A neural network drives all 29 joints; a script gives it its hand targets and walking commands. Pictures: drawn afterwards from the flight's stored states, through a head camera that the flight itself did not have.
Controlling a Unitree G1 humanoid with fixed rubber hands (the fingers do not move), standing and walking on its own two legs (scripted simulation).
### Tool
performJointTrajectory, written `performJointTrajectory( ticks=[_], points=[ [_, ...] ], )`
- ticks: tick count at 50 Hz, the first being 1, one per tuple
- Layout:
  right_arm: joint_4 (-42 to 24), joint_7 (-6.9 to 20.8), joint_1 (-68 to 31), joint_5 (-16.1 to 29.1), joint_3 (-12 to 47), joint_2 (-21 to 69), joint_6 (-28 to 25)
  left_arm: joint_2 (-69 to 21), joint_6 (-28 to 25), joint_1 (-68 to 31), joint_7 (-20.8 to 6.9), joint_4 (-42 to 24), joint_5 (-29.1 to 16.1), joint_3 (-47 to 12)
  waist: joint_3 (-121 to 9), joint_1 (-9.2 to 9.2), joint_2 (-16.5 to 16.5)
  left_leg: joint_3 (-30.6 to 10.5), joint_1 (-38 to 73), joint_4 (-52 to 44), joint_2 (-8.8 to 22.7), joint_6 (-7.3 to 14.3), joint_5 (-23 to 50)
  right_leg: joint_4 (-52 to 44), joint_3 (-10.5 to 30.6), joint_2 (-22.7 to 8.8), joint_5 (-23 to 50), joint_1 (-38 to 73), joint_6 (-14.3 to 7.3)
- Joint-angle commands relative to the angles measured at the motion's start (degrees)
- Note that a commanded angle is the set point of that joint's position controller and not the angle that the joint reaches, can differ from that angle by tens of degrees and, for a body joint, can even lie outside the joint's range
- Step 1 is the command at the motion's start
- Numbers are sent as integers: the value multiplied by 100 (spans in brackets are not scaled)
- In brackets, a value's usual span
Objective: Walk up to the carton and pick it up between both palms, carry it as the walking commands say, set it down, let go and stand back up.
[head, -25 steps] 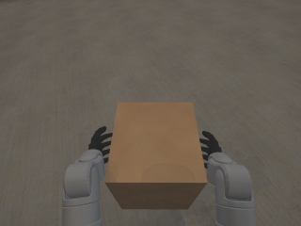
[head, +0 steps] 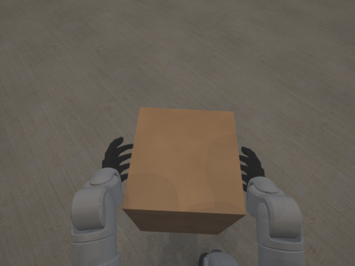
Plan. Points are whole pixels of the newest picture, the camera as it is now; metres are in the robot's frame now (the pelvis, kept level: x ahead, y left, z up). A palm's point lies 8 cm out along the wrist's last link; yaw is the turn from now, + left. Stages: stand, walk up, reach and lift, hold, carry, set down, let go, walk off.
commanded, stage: carry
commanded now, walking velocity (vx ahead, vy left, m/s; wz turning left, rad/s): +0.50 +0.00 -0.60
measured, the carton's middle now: (182, 177) +0.32 -0.01 +0.01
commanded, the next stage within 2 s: none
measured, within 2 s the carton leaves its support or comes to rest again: neither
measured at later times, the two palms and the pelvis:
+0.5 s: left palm (172, 53) +0.70 +0.01 +0.10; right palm (266, 72) +0.58 -0.25 +0.11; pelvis +0.38 -0.02 +0.01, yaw -22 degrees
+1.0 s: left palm (217, 22) +0.94 -0.17 +0.08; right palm (291, 44) +0.81 -0.42 +0.06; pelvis +0.62 -0.18 +0.03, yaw -27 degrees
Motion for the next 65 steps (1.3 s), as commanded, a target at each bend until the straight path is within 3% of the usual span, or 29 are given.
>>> performJointTrajectory(
  ticks=[1, 2, 3, 5, 7, 9, 13, 14, 15, 16, 17, 19, 21, 23, 27, 30, 34, 35, 36, 37, 39, 41, 43, 48, 54, 59, 63, 64, 65],
  points=[
    [-774, 1426, -3092, 2387, 3983, 5008, -85, -4925, 109, -1523, -1381, 378, -1956, -4007, -2726, 410, -2035, 196, -3237, 5148, -514, -160, 1346, -1654, 3019, -1113, 1663, 5183, -1415],
    [-790, 1429, -3185, 2486, 4003, 5063, -40, -4997, 96, -1528, -1371, 507, -1957, -3953, -2701, 301, -2356, -689, -4235, 5658, -627, -96, -1027, -1417, 3745, -1302, 3091, 5933, -1784],
    [-736, 1460, -3323, 2503, 3970, 5053, -22, -5144, 79, -1562, -1362, 553, -1954, -3967, -2258, 379, -1713, -1230, -4724, 5899, -509, 61, -1193, -1192, 3598, -1224, 4454, 5862, -1759],
    [-231, 1510, -2954, 2421, 3730, 5085, -40, -5168, 111, -1881, -1346, 321, -2004, -4038, -2030, 388, -555, -1307, -4450, 4945, -368, 84, -517, -1410, 2346, -985, 5127, 5127, -1251],
    [-236, 1510, -2888, 2450, 3786, 5334, -135, -5213, 19, -2146, -1333, -57, -2140, -4211, -2023, 325, -468, -1301, -3838, 3756, -286, 109, -216, -1564, 1882, -766, 4641, 4376, -837],
    [-486, 1463, -2890, 2439, 3792, 5555, -195, -5416, -22, -2261, -1318, -205, -2263, -4354, -2087, 270, -1003, -1289, -3265, 2320, -356, 245, -464, -1730, 1732, -726, 3921, 3749, -674],
    [-1125, 1329, -2834, 2352, 3779, 5500, -393, -5465, -83, -2402, -1348, -729, -2439, -4561, -2722, 116, -1022, -824, -1598, 149, -656, 304, 1657, -1580, 1149, -578, 2653, 3642, -418],
    [-1163, 1316, -2809, 2319, 3756, 5407, -386, -5390, -69, -2270, -1343, -759, -2404, -4548, -2954, 49, -757, -820, -413, -449, -538, 342, 2230, -1082, 716, -268, 2458, 3003, -151],
    [-1095, 1322, -2733, 2271, 3724, 5279, -378, -5350, -29, -2186, -1333, -810, -2337, -4585, -3255, -71, 297, -1679, 923, -653, 368, 625, 1949, -76, 295, 158, 1732, 1799, 145],
    [-1115, 1343, -2759, 2286, 3709, 5214, -398, -5274, 0, -2256, -1323, -946, -2311, -4629, -3417, -108, 1824, -3127, 2150, -775, 1433, 1094, 2399, 920, 209, 706, -746, 244, 338],
    [-1033, 1381, -2781, 2267, 3644, 5219, -376, -5237, 47, -2297, -1319, -834, -2266, -4620, -3316, -30, 1992, -3203, 2052, -661, 1596, 1340, 2255, 1858, 662, 425, -1023, -44, 216],
    [-462, 1441, -2432, 2128, 3536, 5147, -190, -5160, 154, -2000, -1368, -135, -2116, -4444, -2662, 40, 996, -2864, 1381, -629, 1534, 913, 1357, 2251, 632, 243, -953, -159, 117],
    [442, 1470, -2049, 1873, 3226, 4967, -118, -4979, 271, -1711, -1411, 436, -2062, -4395, -2028, 33, 1198, -2680, 974, -846, 1421, 1004, 1309, 1657, 603, 126, -1165, -173, 26],
    [161, 1523, -2497, 2053, 3454, 5052, -239, -5018, 246, -2132, -1355, 239, -2086, -4432, -2014, -20, 2153, -2231, 1358, -806, 1554, 1415, 2333, 1205, 418, 12, -1377, -378, 175],
    [-133, 1708, -3420, 2481, 3658, 5343, -148, -5489, 170, -2627, -1309, 211, -2122, -4325, -1230, 6, 1266, -1199, 365, -1438, 1396, 1063, 1630, 249, -112, 120, -312, 147, 90],
    [-489, 1691, -3963, 2686, 3843, 5166, -90, -5508, 160, -2265, -1244, 513, -2021, -4107, -1273, 23, 901, -148, 857, -737, 1013, 826, 4075, -681, -562, 519, 562, 570, 107],
    [-509, 1620, -3728, 2495, 3876, 4981, 18, -5506, 280, -1719, -1239, 893, -1895, -3892, -1730, 143, 731, 394, 350, 726, 624, 576, 4965, -1730, -907, 848, 1158, 2375, -94],
    [-360, 1606, -3644, 2393, 3834, 4962, 57, -5526, 300, -1699, -1258, 936, -1908, -3897, -2046, 275, 409, 363, -562, 1556, 425, 308, 4318, -1687, -414, 542, 1985, 3620, -324],
    [-218, 1604, -3532, 2325, 3799, 4976, 101, -5424, 303, -1686, -1280, 934, -1892, -3867, -2410, 361, -675, 405, -1898, 2892, 13, -3, 2628, -1530, 1017, -573, 4029, 4926, -776],
    [-85, 1624, -3537, 2349, 3825, 5066, 144, -5345, 280, -1751, -1281, 988, -1858, -3793, -2507, 314, -1594, -18, -3150, 3923, -443, -38, -1030, -1348, 2283, -1462, 6419, 5769, -1366],
    [390, 1672, -3302, 2382, 3818, 5201, 114, -5306, 204, -2017, -1283, 821, -1848, -3761, -2315, 324, -468, -877, -3377, 3915, -217, 332, -1036, -1719, 2426, -1462, 4672, 5441, -1165],
    [270, 1659, -3515, 2521, 3836, 5438, 17, -5312, 133, -2637, -1334, 264, -1974, -3910, -2104, 338, -372, -1129, -3426, 3718, -166, 470, -333, -2532, 2202, -1441, 1300, 4690, -1127],
    [-229, 1603, -3893, 2641, 3978, 5791, -122, -5598, 34, -2987, -1348, -140, -2223, -4166, -1994, 299, -403, -1346, -3348, 3349, -48, 553, 186, -3036, 1927, -1443, -234, 4179, -960],
    [-1216, 1381, -3932, 2610, 4079, 5836, -323, -5952, -37, -2771, -1415, -424, -2525, -4325, -2397, 239, -456, -1332, -3602, 2915, -131, 561, 1224, -3462, 1645, -1542, 67, 4682, -953],
    [-354, 1294, -2534, 2157, 3837, 5502, -170, -5436, 114, -2172, -1479, -188, -2401, -4273, -1864, 285, -451, -908, -4346, 2224, -391, 475, 1896, -3401, 832, -1142, 1205, 5584, -767],
    [76, 1349, -2633, 2021, 3739, 5106, 36, -5113, 347, -1827, -1522, 500, -2159, -4016, -900, 313, -1025, -262, -4692, 1481, -702, 545, 1626, -3215, 508, -1085, 2856, 5838, -610],
    [327, 1398, -3105, 2028, 3632, 4899, 139, -4975, 464, -1657, -1563, 988, -1985, -3778, -1173, 160, -1697, 713, -1877, 624, -1483, 805, 1204, -1118, -716, -760, 7320, 4801, -77],
    [326, 1424, -3298, 2045, 3640, 4978, 144, -4901, 472, -1753, -1574, 1047, -2007, -3768, -1645, -139, -1553, 582, -112, 531, -1361, 952, 1337, 597, -1033, -700, 7345, 3594, 142],
    [275, 1437, -3613, 2136, 3700, 4977, 162, -4831, 477, -1921, -1577, 1076, -1971, -3810, -1953, -326, -300, -1893, 1844, 228, -187, 1544, 227, 2886, -728, -322, 5182, 1004, 472]
  ],
)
